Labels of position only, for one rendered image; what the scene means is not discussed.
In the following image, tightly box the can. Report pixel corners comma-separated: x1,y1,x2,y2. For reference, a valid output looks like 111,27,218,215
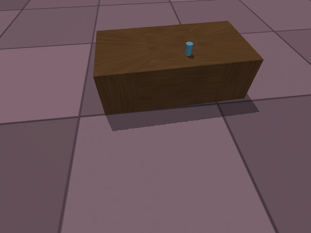
185,42,193,56

